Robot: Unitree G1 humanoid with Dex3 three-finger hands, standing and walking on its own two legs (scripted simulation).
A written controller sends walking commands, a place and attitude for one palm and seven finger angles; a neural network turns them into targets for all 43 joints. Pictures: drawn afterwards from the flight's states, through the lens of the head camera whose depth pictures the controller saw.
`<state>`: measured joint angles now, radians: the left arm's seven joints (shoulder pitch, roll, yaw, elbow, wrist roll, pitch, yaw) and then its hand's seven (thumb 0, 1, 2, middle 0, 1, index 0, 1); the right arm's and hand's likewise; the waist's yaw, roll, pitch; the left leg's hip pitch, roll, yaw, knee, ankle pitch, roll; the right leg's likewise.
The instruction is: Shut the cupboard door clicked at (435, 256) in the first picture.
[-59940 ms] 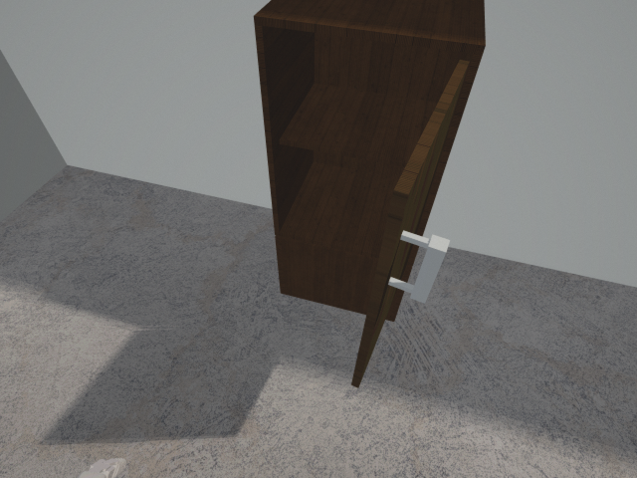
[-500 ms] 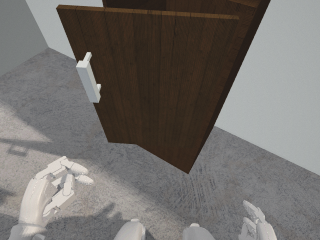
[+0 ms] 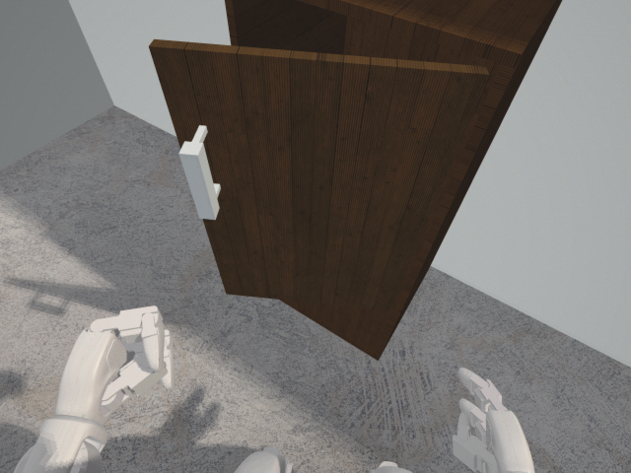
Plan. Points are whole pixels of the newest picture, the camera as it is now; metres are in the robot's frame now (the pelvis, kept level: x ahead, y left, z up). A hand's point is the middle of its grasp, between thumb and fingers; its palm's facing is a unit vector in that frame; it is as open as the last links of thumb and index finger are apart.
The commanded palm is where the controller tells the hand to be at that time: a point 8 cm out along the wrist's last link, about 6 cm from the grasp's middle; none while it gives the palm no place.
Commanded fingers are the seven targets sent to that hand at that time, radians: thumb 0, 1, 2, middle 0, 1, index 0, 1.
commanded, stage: raise the hand and make a fist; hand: left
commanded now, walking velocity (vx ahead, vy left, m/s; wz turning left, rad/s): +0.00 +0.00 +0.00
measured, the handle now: (205, 173) +0.50 +0.21 +0.08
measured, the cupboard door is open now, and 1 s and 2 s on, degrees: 28 28 28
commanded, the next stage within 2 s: bring the fist close to the handle in 0.52 s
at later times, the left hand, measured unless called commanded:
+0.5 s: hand (179, 354) +0.23 +0.17 +0.08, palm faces -0.01 -1.00 -0.05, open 3.1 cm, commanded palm +0.20 +0.22 +0.08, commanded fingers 0.00 0.90 0.90 -1.30 -1.50 -1.30 -1.50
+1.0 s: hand (189, 310) +0.27 +0.17 +0.08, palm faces -0.02 -1.00 -0.05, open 3.1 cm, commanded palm +0.26 +0.22 +0.08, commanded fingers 0.00 0.90 0.90 -1.30 -1.50 -1.30 -1.50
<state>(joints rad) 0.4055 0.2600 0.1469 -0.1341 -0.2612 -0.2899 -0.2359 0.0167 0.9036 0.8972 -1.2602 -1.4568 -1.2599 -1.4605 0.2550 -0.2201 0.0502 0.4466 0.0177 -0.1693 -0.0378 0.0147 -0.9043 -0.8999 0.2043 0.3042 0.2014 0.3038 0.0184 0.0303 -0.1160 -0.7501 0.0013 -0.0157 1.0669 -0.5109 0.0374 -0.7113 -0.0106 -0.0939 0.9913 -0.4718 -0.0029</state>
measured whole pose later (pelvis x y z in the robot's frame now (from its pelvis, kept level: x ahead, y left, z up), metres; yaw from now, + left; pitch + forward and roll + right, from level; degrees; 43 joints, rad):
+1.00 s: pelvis +0.00 -0.02 +0.01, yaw +0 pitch +10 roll -1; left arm 0.14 0.27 0.20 0.12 -0.28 -0.29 -0.28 0.02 0.90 0.90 -1.30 -1.50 -1.30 -1.50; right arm 0.27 -0.25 0.03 0.53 0.03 -0.17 -0.05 0.02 -0.91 -0.90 0.20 0.30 0.20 0.30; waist -0.01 0.03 -0.11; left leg -0.69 0.01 -0.01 0.99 -0.48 0.01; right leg -0.68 0.00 -0.08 0.95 -0.45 -0.03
